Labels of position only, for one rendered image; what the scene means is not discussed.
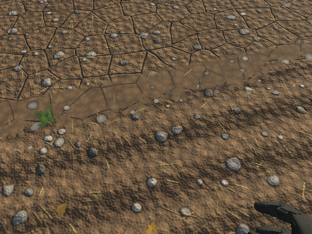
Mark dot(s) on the right robot hand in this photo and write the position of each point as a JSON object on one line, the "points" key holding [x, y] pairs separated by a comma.
{"points": [[300, 223]]}

